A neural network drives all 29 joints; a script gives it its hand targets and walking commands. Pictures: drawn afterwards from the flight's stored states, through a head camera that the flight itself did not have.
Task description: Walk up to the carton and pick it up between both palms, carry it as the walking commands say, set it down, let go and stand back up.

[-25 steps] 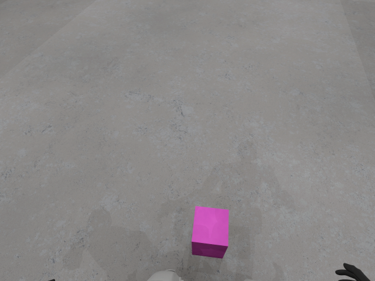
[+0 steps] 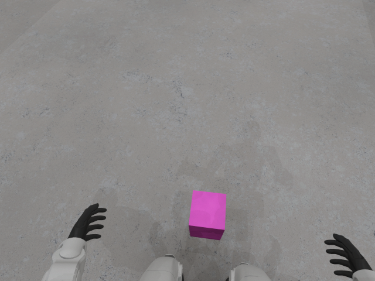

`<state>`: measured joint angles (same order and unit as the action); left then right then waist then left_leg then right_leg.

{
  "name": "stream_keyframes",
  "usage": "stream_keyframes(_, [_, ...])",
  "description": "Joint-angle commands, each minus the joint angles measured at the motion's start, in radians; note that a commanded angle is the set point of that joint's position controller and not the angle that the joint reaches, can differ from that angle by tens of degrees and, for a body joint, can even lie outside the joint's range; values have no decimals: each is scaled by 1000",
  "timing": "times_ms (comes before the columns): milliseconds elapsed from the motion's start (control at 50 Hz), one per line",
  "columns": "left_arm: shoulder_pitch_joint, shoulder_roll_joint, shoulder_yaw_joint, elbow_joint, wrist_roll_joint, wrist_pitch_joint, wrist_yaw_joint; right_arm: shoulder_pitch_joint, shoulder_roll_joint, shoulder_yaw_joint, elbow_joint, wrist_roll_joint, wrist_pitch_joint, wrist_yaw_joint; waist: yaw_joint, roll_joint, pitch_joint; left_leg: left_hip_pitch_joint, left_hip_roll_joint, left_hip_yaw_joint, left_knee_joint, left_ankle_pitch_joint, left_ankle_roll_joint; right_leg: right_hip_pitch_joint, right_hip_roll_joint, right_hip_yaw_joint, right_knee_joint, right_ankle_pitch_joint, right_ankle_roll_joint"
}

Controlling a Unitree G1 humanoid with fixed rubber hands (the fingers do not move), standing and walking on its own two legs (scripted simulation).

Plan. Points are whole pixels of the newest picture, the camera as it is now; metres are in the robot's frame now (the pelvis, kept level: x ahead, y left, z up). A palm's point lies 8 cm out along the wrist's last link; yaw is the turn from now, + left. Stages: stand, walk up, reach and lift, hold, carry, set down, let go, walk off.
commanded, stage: reach and lift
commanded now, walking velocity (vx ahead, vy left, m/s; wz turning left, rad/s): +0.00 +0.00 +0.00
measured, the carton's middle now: (207, 216) +0.39 -0.02 -0.63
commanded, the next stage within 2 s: none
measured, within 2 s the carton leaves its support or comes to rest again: neither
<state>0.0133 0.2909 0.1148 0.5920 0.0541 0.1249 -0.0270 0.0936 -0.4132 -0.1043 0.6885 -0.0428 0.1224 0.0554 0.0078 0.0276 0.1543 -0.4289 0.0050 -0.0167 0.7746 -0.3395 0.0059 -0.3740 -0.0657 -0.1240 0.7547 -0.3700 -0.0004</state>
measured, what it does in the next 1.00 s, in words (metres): lowers itself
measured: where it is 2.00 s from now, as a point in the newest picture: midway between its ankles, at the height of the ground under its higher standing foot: outside the picture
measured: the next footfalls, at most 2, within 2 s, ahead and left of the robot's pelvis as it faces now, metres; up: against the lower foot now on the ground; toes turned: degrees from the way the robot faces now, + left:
none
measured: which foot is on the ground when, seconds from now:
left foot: down 0.00-1.00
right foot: down 0.00-1.00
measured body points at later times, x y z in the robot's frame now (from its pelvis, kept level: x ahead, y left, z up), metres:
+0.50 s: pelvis -0.05 +0.01 -0.05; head +0.08 +0.02 +0.37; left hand +0.27 +0.24 -0.14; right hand +0.25 -0.25 -0.13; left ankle +0.04 +0.12 -0.71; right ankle +0.02 -0.12 -0.71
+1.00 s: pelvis -0.05 +0.01 -0.09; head +0.20 +0.01 +0.28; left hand +0.40 +0.17 -0.20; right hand +0.37 -0.21 -0.19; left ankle +0.04 +0.12 -0.71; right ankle +0.02 -0.12 -0.71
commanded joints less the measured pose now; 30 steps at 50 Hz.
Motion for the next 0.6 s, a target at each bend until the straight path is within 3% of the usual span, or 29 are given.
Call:
stream_keyframes(0, [-29, 179, 111, -75, 68, -29, -15, -57, 35, 1, -173, 44, -50, -29, -7, -103, -169, -73, -77, 117, 48, 144, -31, -44, 93, 125, -87, 200, 3])
stream_keyframes(20, [-37, 180, 126, -92, 57, -42, -8, -96, 36, -13, -174, 44, -50, -26, 17, -105, -175, -137, -78, 113, 55, 139, -34, -54, 98, 113, -42, 172, 12])
stream_keyframes(60, [-96, 177, 113, -50, 44, -37, 0, -170, 72, -19, -218, 41, -51, -56, -9, -151, -281, -168, -64, 100, 70, 201, -29, -21, 111, 110, 1, 328, 20])
stream_keyframes(80, [-129, 190, 111, -89, 25, -44, -2, -187, 86, 5, -216, 70, -50, -56, 5, -93, -355, -258, -79, 118, 114, 197, -45, 37, 115, 121, 36, 376, 4])
stream_keyframes(100, [-102, 178, 97, -104, 2, -57, 5, -163, 75, -3, -223, 57, -53, -65, 3, -135, -415, -246, -71, 93, 98, 201, -28, 40, 116, 102, 91, 377, 13])
stream_keyframes(120, [-139, 179, 87, -98, 16, -41, 11, -167, 30, -56, -222, 30, -52, -72, -29, -83, -434, -196, -70, 91, 103, 213, -39, 17, 125, 114, 63, 357, 1])
stream_keyframes(140, [-142, 183, 90, -140, 9, -32, 21, -200, 4, -66, -230, 38, -47, -74, -21, -63, -399, -203, -65, 100, 121, 181, -45, -102, 130, 102, 90, 259, -4])
stream_keyframes(160, [-193, 145, 74, -141, 5, -28, 30, -200, 32, -43, -238, 38, -41, -73, -27, -46, -410, -165, -74, 83, 111, 194, -32, -111, 134, 92, 70, 244, -11])
stream_keyframes(180, [-168, 133, 68, -134, 0, -32, 36, -239, 12, -78, -222, 38, -48, -73, -41, -9, -393, -189, -57, 61, 143, 234, -49, -194, 133, 93, 126, 254, -8])
stream_keyframes(200, [-253, 131, 56, -173, -37, -42, 37, -327, 19, -68, -248, 32, -48, -68, -29, -23, -441, -196, -53, 38, 121, 210, -35, -237, 139, 78, 148, 191, -3])
stream_keyframes(220, [-236, 111, 21, -153, -56, -16, 49, -280, 32, -44, -182, 52, -26, -60, -43, -18, -423, -194, -56, 72, 117, 133, -46, -204, 150, 69, 126, 121, -21])
stream_keyframes(240, [-297, 76, 3, -115, -62, 1, 41, -361, 50, -64, -215, 43, -14, -66, -56, 11, -379, -215, -40, 45, 104, 60, -35, -295, 138, 74, 137, 69, -13])
stream_keyframes(260, [-324, 78, -19, -139, -87, 7, 46, -390, 26, -51, -197, 71, -10, -61, -74, -4, -403, -220, -33, 42, 132, 64, -42, -301, 143, 72, 160, 71, -24])
stream_keyframes(280, [-339, 56, -11, -138, -109, 9, 53, -432, 43, -63, -209, 58, -7, -64, -65, 1, -422, -245, -31, 34, 117, 35, -34, -282, 143, 63, 187, 65, -16])
stream_keyframes(300, [-383, 66, -28, -177, -81, 13, 59, -411, 42, -61, -196, 73, -9, -60, -84, 49, -458, -192, -30, 43, 110, 25, -29, -298, 141, 47, 184, 58, -20])
stream_keyframes(320, [-414, 67, -12, -132, -61, 27, 64, -474, 57, -85, -186, 80, -2, -66, -97, 77, -427, -231, -22, 23, 117, 14, -30, -373, 134, 62, 186, 47, -23])
stream_keyframes(340, [-454, 33, -47, -140, -107, 32, 58, -535, 57, -66, -194, 77, 13, -74, -93, 45, -462, -257, -22, 30, 135, -27, -33, -344, 132, 66, 192, 12, -17])
stream_keyframes(360, [-473, 40, -47, -151, -92, 47, 60, -532, 57, -79, -143, 88, 23, -65, -121, 36, -422, -302, -28, 43, 149, -121, -29, -340, 121, 86, 170, -46, -35])
stream_keyframes(380, [-541, 68, -13, -133, -56, 68, 52, -536, 84, -99, -134, 65, 52, -83, -110, 60, -440, -301, -33, 39, 126, -162, -31, -343, 131, 64, 162, -71, -12])
stream_keyframes(400, [-439, 56, -17, -42, -64, 85, 60, -529, 60, -104, -119, 55, 58, -87, -103, 26, -363, -319, -14, 36, 134, -111, -33, -390, 127, 74, 170, -40, -8])
stream_keyframes(420, [-537, 60, 5, -50, -52, 79, 60, -642, 90, -90, -138, 78, 53, -83, -97, 30, -361, -346, -23, 40, 163, -140, -29, -417, 122, 91, 156, -106, -9])
stream_keyframes(440, [-606, 114, 20, -40, -20, 77, 68, -631, 98, -107, -122, 59, 58, -87, -108, 38, -382, -360, -32, 49, 172, -140, -25, -411, 121, 80, 162, -101, -6])
stream_keyframes(460, [-642, 78, 19, -29, -17, 72, 72, -725, 106, -95, -126, 84, 50, -86, -76, 78, -375, -440, -23, 44, 182, -152, -33, -440, 120, 94, 186, -108, -6])
stream_keyframes(480, [-652, 46, -6, -39, -51, 75, 77, -706, 90, -128, -103, 51, 55, -97, -107, 28, -418, -346, -25, 36, 155, -142, -28, -422, 124, 68, 183, -67, 4])
stream_keyframes(500, [-771, 62, -9, -58, -41, 77, 88, -791, 107, -116, -43, 80, 61, -86, -114, 111, -416, -407, -23, 34, 177, -187, -40, -489, 123, 62, 218, -103, -7])
stream_keyframes(520, [-709, 44, -17, 53, -54, 89, 78, -777, 143, -92, -43, 97, 69, -92, -96, 72, -434, -421, -36, 40, 179, -145, -35, -484, 122, 71, 191, -84, -2])
stream_keyframes(540, [-758, 26, -4, 54, -56, 89, 83, -742, 129, -129, 36, 46, 70, -94, -141, 37, -440, -423, -38, 26, 178, -140, -46, -507, 127, 57, 212, -64, -2])
stream_keyframes(560, [-801, 30, 15, 39, -60, 66, 82, -800, 123, -128, -7, 48, 52, -108, -128, 71, -532, -432, -41, 38, 221, -90, -49, -521, 120, 81, 216, -43, -6])
stream_keyframes(580, [-836, 13, 8, 82, -76, 60, 78, -838, 158, -116, 18, 57, 49, -107, -139, 28, -525, -464, -58, 38, 230, -73, -47, -545, 128, 74, 213, -26, 1])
